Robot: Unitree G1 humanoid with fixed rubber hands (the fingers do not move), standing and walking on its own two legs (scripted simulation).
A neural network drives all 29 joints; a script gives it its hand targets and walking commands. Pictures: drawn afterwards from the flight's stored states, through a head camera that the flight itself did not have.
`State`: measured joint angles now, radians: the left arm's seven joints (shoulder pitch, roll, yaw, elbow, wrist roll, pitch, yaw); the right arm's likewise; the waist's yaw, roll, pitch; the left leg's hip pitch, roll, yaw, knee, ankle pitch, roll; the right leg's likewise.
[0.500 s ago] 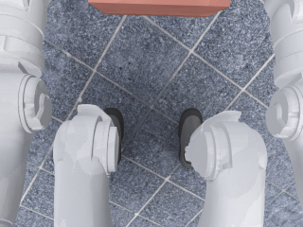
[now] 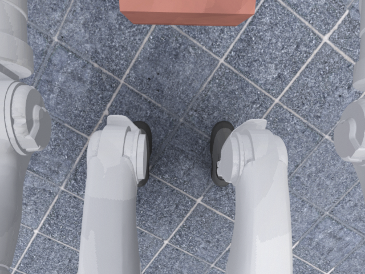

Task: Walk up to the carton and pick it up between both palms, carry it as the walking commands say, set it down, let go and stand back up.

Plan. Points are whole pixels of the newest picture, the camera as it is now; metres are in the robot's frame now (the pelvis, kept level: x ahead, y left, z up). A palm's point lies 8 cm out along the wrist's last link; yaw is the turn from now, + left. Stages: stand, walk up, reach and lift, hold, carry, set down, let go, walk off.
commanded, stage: set down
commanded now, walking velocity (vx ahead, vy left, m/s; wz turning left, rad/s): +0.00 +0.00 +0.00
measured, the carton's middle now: out of the picture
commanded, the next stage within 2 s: let go in 0.82 s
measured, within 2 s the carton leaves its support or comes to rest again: neither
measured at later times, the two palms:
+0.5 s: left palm out of the picture +0.60 +0.23 +0.03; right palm out of the picture +0.60 -0.22 +0.03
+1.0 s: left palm out of the picture +0.58 +0.22 +0.13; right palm out of the picture +0.59 -0.22 +0.13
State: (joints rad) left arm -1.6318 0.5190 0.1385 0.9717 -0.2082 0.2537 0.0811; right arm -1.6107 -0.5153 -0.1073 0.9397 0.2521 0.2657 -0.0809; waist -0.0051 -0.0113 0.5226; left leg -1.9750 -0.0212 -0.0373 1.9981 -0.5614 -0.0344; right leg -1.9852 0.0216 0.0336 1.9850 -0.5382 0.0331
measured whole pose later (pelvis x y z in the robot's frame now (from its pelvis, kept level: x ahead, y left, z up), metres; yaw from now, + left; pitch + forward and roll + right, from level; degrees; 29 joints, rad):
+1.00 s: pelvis +0.03 -0.01 +0.23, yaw +0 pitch +35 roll +0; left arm -1.38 0.41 0.29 0.90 0.02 0.28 -0.02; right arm -1.36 -0.40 -0.30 0.87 -0.01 0.30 0.02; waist 0.00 -0.02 0.30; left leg -1.35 0.00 -0.04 1.01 -0.27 -0.03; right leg -1.36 0.01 0.02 1.01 -0.25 0.01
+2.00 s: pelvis +0.12 +0.01 +0.34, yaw +0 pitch -6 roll +0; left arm 0.20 0.20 0.07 0.41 0.05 0.12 -0.08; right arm 0.23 -0.21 -0.06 0.39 -0.03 0.11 0.10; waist 0.00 0.00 0.18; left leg -0.09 -0.01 -0.01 0.45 -0.25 0.00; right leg -0.12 -0.02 0.04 0.46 -0.25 0.02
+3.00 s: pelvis +0.13 +0.00 +0.33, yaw +0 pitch -1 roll +0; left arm 0.20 0.37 0.03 0.77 0.04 -0.02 -0.01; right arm 0.25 -0.36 -0.03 0.70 -0.05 -0.02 0.00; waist 0.00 0.00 -0.05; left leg -0.19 0.01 -0.02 0.49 -0.28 -0.01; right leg -0.20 0.00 0.03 0.48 -0.27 0.01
